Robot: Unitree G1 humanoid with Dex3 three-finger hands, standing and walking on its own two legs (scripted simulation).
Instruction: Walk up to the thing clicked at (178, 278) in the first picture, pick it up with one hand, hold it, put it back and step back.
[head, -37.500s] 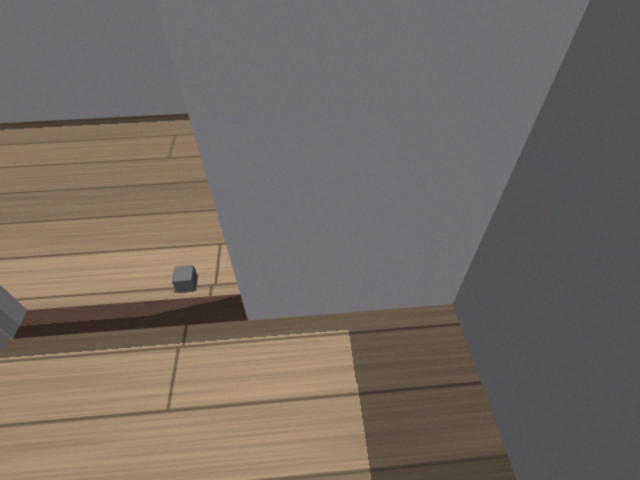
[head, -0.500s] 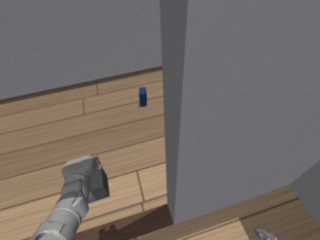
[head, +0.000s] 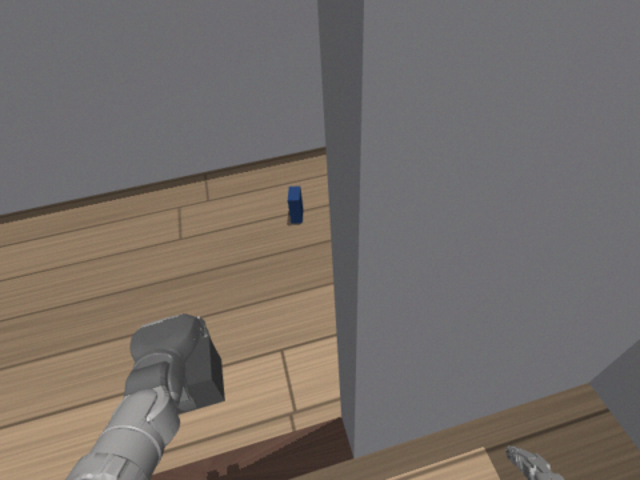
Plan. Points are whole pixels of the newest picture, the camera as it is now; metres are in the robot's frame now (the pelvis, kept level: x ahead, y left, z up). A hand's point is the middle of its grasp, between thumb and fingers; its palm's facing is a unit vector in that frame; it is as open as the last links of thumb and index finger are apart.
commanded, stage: hold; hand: left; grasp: from above
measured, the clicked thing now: (193, 375) +0.31 +0.22 -0.09
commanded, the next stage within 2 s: crouch in 1.08 s
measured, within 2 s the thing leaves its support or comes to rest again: neither
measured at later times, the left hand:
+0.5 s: hand (171, 378) +0.28 +0.22 -0.03, palm faces -0.42 -0.12 -0.90, open 9.9 cm
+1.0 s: hand (169, 376) +0.28 +0.22 -0.03, palm faces -0.42 -0.12 -0.90, open 9.9 cm
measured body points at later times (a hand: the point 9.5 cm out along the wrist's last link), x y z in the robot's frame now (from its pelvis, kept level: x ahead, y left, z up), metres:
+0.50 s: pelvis -0.01 +0.00 +0.00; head -0.01 -0.02 +0.45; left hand +0.30 +0.23 +0.02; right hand +0.13 -0.25 -0.11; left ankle +0.00 +0.13 -0.73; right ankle +0.01 -0.13 -0.73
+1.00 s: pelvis -0.01 +0.00 +0.01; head -0.01 -0.02 +0.45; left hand +0.30 +0.23 +0.02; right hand +0.13 -0.25 -0.11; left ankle +0.00 +0.13 -0.73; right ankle +0.01 -0.13 -0.73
